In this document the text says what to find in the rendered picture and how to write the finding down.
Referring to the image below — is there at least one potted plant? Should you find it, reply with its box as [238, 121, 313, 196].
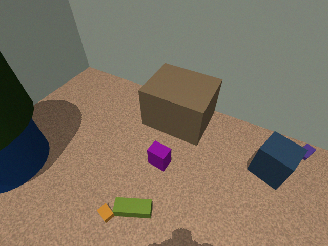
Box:
[0, 52, 50, 193]

